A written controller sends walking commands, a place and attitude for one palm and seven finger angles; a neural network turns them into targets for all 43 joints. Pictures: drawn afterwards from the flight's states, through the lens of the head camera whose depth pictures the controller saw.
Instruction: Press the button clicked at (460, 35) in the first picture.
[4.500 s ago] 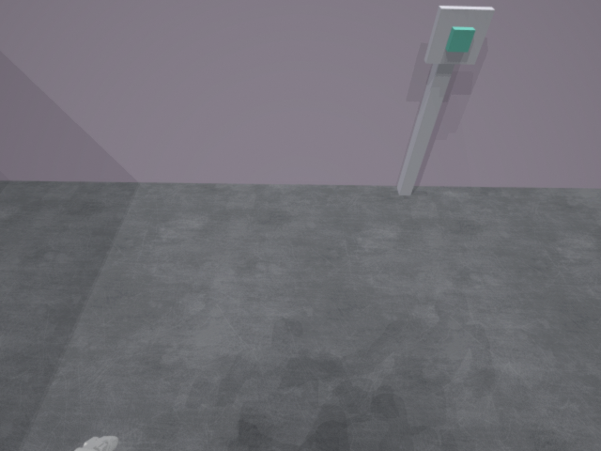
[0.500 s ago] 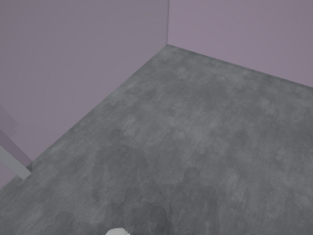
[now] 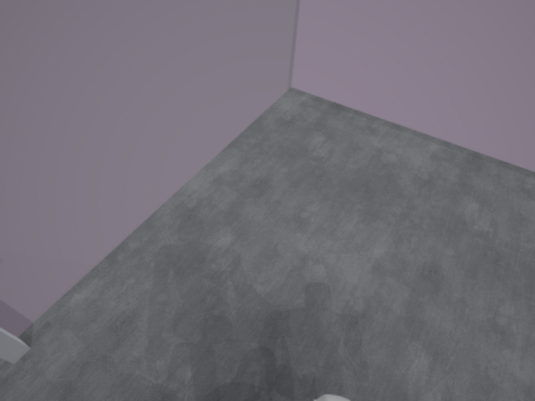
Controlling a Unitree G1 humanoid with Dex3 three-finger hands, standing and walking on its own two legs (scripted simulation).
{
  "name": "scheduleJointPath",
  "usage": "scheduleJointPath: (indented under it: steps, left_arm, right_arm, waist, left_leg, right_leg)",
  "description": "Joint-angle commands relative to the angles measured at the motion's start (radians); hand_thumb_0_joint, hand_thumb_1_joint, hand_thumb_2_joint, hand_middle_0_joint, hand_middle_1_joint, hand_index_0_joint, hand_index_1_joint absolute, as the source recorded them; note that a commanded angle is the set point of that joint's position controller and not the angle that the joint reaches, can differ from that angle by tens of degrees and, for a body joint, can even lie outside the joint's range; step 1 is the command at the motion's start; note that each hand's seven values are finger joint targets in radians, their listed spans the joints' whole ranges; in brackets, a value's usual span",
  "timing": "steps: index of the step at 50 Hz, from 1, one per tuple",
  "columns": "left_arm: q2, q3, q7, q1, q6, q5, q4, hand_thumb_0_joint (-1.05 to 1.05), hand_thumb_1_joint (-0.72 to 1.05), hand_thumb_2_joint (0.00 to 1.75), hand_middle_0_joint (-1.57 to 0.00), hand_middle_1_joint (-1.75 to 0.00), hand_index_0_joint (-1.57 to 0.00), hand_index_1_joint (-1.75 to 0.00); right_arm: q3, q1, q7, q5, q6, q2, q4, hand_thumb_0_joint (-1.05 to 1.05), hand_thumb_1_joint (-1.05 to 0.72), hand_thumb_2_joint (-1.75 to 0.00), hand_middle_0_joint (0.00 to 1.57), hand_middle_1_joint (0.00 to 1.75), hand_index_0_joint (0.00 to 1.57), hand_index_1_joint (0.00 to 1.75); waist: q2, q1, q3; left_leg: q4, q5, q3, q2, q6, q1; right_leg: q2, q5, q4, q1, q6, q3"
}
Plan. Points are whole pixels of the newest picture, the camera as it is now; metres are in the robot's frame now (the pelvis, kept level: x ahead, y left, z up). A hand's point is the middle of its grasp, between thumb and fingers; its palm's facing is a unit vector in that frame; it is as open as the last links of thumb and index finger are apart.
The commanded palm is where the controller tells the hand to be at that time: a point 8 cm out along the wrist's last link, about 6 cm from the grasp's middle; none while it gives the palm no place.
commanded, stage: walk to a spot facing it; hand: left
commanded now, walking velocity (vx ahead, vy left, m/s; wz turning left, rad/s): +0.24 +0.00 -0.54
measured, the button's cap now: out of the picture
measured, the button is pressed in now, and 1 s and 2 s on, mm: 0 0 0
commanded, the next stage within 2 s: turn to face it in 0.04 s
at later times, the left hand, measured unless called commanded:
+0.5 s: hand (212, 336) +0.25 +0.12 -0.15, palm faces +0.07 -0.98 -0.20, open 7.2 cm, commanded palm none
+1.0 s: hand (161, 373) +0.18 +0.20 -0.15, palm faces +0.36 -0.89 -0.28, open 7.4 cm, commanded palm none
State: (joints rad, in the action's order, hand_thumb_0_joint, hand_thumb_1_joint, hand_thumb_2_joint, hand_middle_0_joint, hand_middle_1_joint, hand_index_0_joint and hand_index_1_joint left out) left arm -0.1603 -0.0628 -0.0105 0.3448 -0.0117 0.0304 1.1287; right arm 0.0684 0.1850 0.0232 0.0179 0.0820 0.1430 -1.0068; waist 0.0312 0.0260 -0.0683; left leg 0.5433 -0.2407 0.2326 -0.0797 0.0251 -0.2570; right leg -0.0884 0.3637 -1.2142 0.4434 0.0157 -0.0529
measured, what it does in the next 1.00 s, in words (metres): walks ahead, turning left: right foot, then left foot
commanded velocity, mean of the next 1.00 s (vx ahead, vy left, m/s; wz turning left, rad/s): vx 0.02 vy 0.00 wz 0.47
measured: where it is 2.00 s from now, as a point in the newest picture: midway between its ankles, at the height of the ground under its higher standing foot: outside the picture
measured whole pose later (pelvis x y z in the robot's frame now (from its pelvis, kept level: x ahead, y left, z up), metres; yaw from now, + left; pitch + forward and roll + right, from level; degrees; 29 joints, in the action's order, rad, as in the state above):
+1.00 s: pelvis +0.17 -0.04 +0.00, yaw +20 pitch +0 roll -1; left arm -0.25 -0.08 0.01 0.16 0.06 0.01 0.91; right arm 0.07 0.19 -0.01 0.02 -0.04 0.22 -0.92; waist -0.01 -0.02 -0.07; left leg 0.49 -0.17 -0.01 0.02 0.03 -0.33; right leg -0.07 0.44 -0.89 0.41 -0.09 -0.01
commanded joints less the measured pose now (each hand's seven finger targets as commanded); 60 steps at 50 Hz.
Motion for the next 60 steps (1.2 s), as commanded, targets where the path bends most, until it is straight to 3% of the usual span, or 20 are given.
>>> scheduleJointPath:
  steps: [1, 8, 11, 13, 14, 17, 21, 27, 30, 31, 32, 33, 34, 39, 48, 53, 54, 55, 56, 60]
  left_arm:
    - [0.005, -0.015, -0.005, 0.015, 0.006, 0.001, -0.093, 0.0, 0.9, 0.9, -0.2, -0.3, -0.2, -0.3]
    - [-0.021, -0.017, -0.015, -0.132, 0.004, 0.001, -0.174, 0.0, 0.9, 0.9, -0.2, -0.3, -0.2, -0.3]
    - [-0.069, -0.013, 0.001, 0.022, -0.027, 0.004, -0.11, 0.0, 0.9, 0.9, -0.2, -0.3, -0.2, -0.3]
    - [-0.251, -0.043, 0.018, 0.167, -0.05, 0.0, -0.063, 0.0, 0.9, 0.9, -0.2, -0.3, -0.2, -0.3]
    - [-0.26, -0.037, 0.022, 0.134, -0.052, -0.013, -0.074, 0.0, 0.9, 0.9, -0.2, -0.3, -0.2, -0.3]
    - [-0.162, -0.014, 0.042, -0.085, -0.034, -0.008, -0.132, 0.0, 0.9, 0.9, -0.2, -0.3, -0.2, -0.3]
    - [-0.142, -0.016, 0.05, -0.157, -0.023, -0.003, -0.168, 0.0, 0.9, 0.9, -0.2, -0.3, -0.2, -0.3]
    - [-0.179, -0.037, 0.05, -0.165, 0.001, 0.0, -0.204, 0.0, 0.9, 0.9, -0.2, -0.3, -0.2, -0.3]
    - [-0.19, -0.045, 0.045, -0.189, 0.016, -0.005, -0.222, 0.0, 0.9, 0.9, -0.2, -0.3, -0.2, -0.3]
    - [-0.177, -0.045, 0.04, -0.18, 0.025, -0.014, -0.237, 0.0, 0.9, 0.9, -0.2, -0.3, -0.2, -0.3]
    - [-0.122, -0.04, 0.031, -0.176, 0.032, -0.022, -0.275, 0.0, 0.9, 0.9, -0.2, -0.3, -0.2, -0.3]
    - [-0.11, -0.027, 0.029, -0.248, 0.033, -0.015, -0.326, 0.0, 0.9, 0.9, -0.2, -0.3, -0.2, -0.3]
    - [-0.109, -0.03, 0.034, -0.256, 0.039, -0.005, -0.322, 0.0, 0.9, 0.9, -0.2, -0.3, -0.2, -0.3]
    - [-0.142, -0.039, 0.02, -0.182, 0.037, -0.012, -0.268, 0.0, 0.9, 0.9, -0.2, -0.3, -0.2, -0.3]
    - [-0.141, -0.028, 0.03, -0.207, 0.04, -0.021, -0.315, 0.0, 0.9, 0.9, -0.2, -0.3, -0.2, -0.3]
    - [-0.166, -0.033, 0.037, -0.066, 0.027, -0.027, -0.299, 0.0, 0.9, 0.9, -0.2, -0.3, -0.2, -0.3]
    - [-0.215, -0.045, 0.042, -0.022, 0.02, -0.016, -0.298, 0.0, 0.9, 0.9, -0.2, -0.3, -0.2, -0.3]
    - [-0.324, -0.059, 0.049, -0.03, 0.012, 0.003, -0.316, 0.0, 0.9, 0.9, -0.2, -0.3, -0.2, -0.3]
    - [-0.316, -0.053, 0.051, -0.088, 0.015, -0.009, -0.341, 0.0, 0.9, 0.9, -0.2, -0.3, -0.2, -0.3]
    - [-0.202, -0.02, 0.047, -0.24, 0.004, -0.006, -0.363, 0.0, 0.9, 0.9, -0.2, -0.3, -0.2, -0.3]
  right_arm:
    - [0.003, 0.111, 0.0, 0.012, 0.004, 0.113, -0.007, 0.0, -0.9, -0.9, 0.2, 0.3, 0.2, 0.3]
    - [0.018, 0.138, -0.007, 0.014, -0.019, 0.167, -0.028, 0.0, -0.9, -0.9, 0.2, 0.3, 0.2, 0.3]
    - [0.0, 0.149, -0.011, 0.008, -0.03, 0.137, -0.052, 0.0, -0.9, -0.9, 0.2, 0.3, 0.2, 0.3]
    - [-0.019, 0.194, -0.017, -0.007, -0.035, 0.041, -0.026, 0.0, -0.9, -0.9, 0.2, 0.3, 0.2, 0.3]
    - [-0.017, 0.198, -0.006, -0.012, -0.056, 0.073, -0.022, 0.0, -0.9, -0.9, 0.2, 0.3, 0.2, 0.3]
    - [-0.011, 0.125, -0.01, -0.004, -0.077, 0.071, -0.031, 0.0, -0.9, -0.9, 0.2, 0.3, 0.2, 0.3]
    - [-0.008, 0.167, -0.024, -0.001, -0.107, 0.044, -0.025, 0.0, -0.9, -0.9, 0.2, 0.3, 0.2, 0.3]
    - [0.001, 0.073, -0.041, 0.001, -0.11, 0.065, 0.058, 0.0, -0.9, -0.9, 0.2, 0.3, 0.2, 0.3]
    - [0.013, 0.111, -0.044, 0.005, -0.107, 0.105, 0.076, 0.0, -0.9, -0.9, 0.2, 0.3, 0.2, 0.3]
    - [0.023, 0.15, -0.045, 0.007, -0.1, 0.154, 0.075, 0.0, -0.9, -0.9, 0.2, 0.3, 0.2, 0.3]
    - [0.046, 0.196, -0.04, 0.015, -0.092, 0.26, 0.087, 0.0, -0.9, -0.9, 0.2, 0.3, 0.2, 0.3]
    - [0.057, 0.243, -0.03, 0.016, -0.092, 0.317, 0.083, 0.0, -0.9, -0.9, 0.2, 0.3, 0.2, 0.3]
    - [0.054, 0.224, -0.016, 0.011, -0.087, 0.312, 0.073, 0.0, -0.9, -0.9, 0.2, 0.3, 0.2, 0.3]
    - [0.029, 0.04, -0.007, 0.004, -0.072, 0.248, 0.144, 0.0, -0.9, -0.9, 0.2, 0.3, 0.2, 0.3]
    - [0.056, 0.041, -0.021, 0.008, -0.1, 0.291, 0.149, 0.0, -0.9, -0.9, 0.2, 0.3, 0.2, 0.3]
    - [0.064, -0.044, -0.03, 0.002, -0.117, 0.285, 0.188, 0.0, -0.9, -0.9, 0.2, 0.3, 0.2, 0.3]
    - [0.061, -0.054, -0.035, -0.005, -0.12, 0.242, 0.202, 0.0, -0.9, -0.9, 0.2, 0.3, 0.2, 0.3]
    - [0.048, -0.043, -0.04, -0.01, -0.121, 0.164, 0.229, 0.0, -0.9, -0.9, 0.2, 0.3, 0.2, 0.3]
    - [0.06, -0.066, -0.04, 0.009, -0.125, 0.23, 0.226, 0.0, -0.9, -0.9, 0.2, 0.3, 0.2, 0.3]
    - [0.052, 0.007, -0.06, 0.006, -0.143, 0.19, 0.156, 0.0, -0.9, -0.9, 0.2, 0.3, 0.2, 0.3]
  waist:
    - [-0.126, -0.007, 0.0]
    - [-0.136, -0.037, -0.03]
    - [-0.057, 0.035, 0.065]
    - [0.283, 0.062, 0.21]
    - [0.277, 0.06, 0.26]
    - [0.098, 0.002, 0.072]
    - [0.097, -0.044, 0.078]
    - [0.14, -0.017, 0.059]
    - [0.076, -0.054, 0.081]
    - [-0.046, -0.076, 0.098]
    - [-0.362, -0.097, 0.091]
    - [-0.372, -0.134, 0.093]
    - [-0.33, -0.116, 0.143]
    - [-0.169, -0.045, 0.146]
    - [-0.176, -0.073, 0.134]
    - [-0.159, -0.006, 0.145]
    - [-0.035, 0.019, 0.14]
    - [0.287, 0.023, 0.105]
    - [0.265, 0.018, 0.073]
    - [0.118, -0.079, -0.004]
  left_leg:
    - [-0.373, 0.04, -0.161, -0.279, 0.091, -0.019]
    - [-0.279, 0.144, -0.053, -0.27, 0.084, 0.057]
    - [-0.027, 0.214, -0.029, -0.174, 0.019, 0.029]
    - [0.414, -0.378, -0.036, 0.001, -0.054, -0.241]
    - [0.521, -0.422, -0.169, -0.016, -0.052, -0.218]
    - [0.617, -0.248, -0.207, -0.057, -0.064, -0.259]
    - [0.501, -0.18, -0.165, -0.038, -0.081, -0.194]
    - [0.268, -0.164, -0.105, -0.028, -0.075, -0.179]
    - [0.079, -0.03, -0.084, -0.009, -0.064, -0.06]
    - [-0.042, 0.092, -0.142, -0.035, -0.044, 0.041]
    - [-0.179, 0.337, -0.497, -0.248, 0.065, 0.107]
    - [-0.245, 0.446, -0.668, -0.378, 0.178, 0.1]
    - [-0.236, 0.376, -0.67, -0.344, 0.169, 0.136]
    - [-0.209, 0.351, -0.423, -0.172, 0.113, 0.096]
    - [-0.201, 0.27, -0.544, -0.16, 0.152, 0.099]
    - [-0.124, 0.165, -0.56, -0.072, 0.084, -0.105]
    - [0.004, 0.005, -0.491, 0.008, 0.022, -0.243]
    - [0.282, -0.259, -0.285, 0.168, -0.072, -0.427]
    - [0.477, -0.306, -0.316, 0.111, -0.06, -0.373]
    - [0.694, -0.11, -0.262, 0.059, -0.087, -0.337]
  right_leg:
    - [-0.064, -0.098, 0.109, 0.083, -0.017, 0.023]
    - [-0.018, -0.157, 0.502, -0.018, -0.031, -0.061]
    - [0.022, -0.284, 0.723, -0.304, -0.027, -0.099]
    - [-0.359, -0.695, 0.815, -0.58, 0.106, 0.287]
    - [-0.392, -0.675, 0.874, -0.513, 0.146, 0.305]
    - [-0.336, -0.536, 0.904, -0.295, 0.126, 0.116]
    - [-0.294, -0.464, 0.916, -0.217, 0.095, -0.054]
    - [-0.315, -0.381, 0.847, -0.254, 0.087, -0.117]
    - [-0.289, -0.272, 0.716, -0.225, 0.041, -0.167]
    - [-0.247, -0.185, 0.581, -0.144, -0.001, -0.189]
    - [-0.099, 0.14, 0.351, 0.057, -0.088, -0.224]
    - [-0.025, 0.348, 0.134, 0.134, -0.1, -0.116]
    - [-0.026, 0.274, 0.026, 0.184, -0.091, -0.006]
    - [-0.031, 0.017, 0.048, 0.121, -0.109, 0.038]
    - [0.03, 0.091, 0.35, 0.016, -0.104, 0.036]
    - [0.063, -0.075, 0.725, -0.294, -0.076, 0.007]
    - [-0.056, -0.039, 0.899, -0.403, -0.037, 0.117]
    - [-0.352, 0.006, 1.024, -0.431, 0.08, 0.441]
    - [-0.417, 0.033, 1.036, -0.237, 0.124, 0.426]
    - [-0.222, -0.241, 0.925, -0.172, 0.071, 0.088]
